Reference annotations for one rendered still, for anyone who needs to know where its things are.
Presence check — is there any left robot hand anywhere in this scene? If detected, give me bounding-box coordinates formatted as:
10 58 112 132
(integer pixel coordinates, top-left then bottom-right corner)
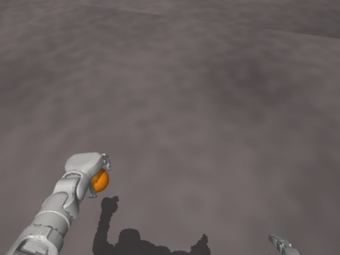
65 152 111 198

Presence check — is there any right robot hand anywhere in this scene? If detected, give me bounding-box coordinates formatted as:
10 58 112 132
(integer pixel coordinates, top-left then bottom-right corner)
269 234 300 255

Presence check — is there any left robot arm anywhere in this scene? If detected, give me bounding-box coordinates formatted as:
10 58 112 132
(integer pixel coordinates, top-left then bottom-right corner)
6 170 90 255

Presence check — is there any ball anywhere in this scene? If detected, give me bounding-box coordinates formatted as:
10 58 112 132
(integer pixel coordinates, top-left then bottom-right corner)
91 168 109 192

